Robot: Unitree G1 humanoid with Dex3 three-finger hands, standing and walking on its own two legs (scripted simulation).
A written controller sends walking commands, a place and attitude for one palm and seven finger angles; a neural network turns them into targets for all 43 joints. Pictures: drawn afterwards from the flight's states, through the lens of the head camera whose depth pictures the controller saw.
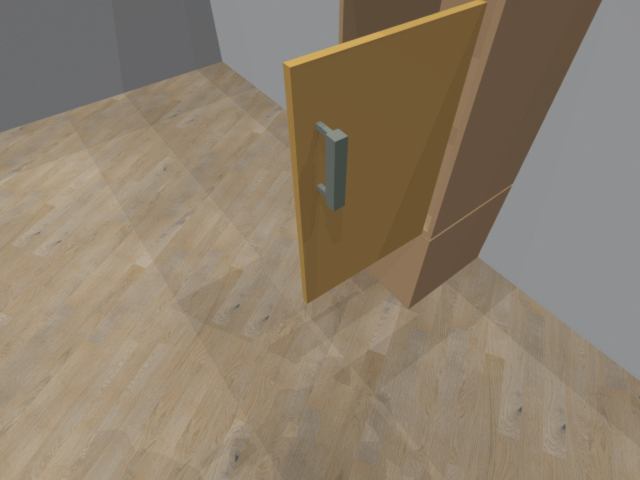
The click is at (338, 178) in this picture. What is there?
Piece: cupboard door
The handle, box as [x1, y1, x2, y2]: [315, 121, 347, 210]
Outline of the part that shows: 319,121 315,123 315,128 325,136 325,185 324,186 321,183 317,185 317,189 325,197 325,203 333,210 335,210 344,205 347,136 339,129 333,131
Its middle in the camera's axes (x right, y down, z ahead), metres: +0.01 -0.12 +0.63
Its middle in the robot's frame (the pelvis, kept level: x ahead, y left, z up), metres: +0.57 +0.02 +0.07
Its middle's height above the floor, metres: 0.85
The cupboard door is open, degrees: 88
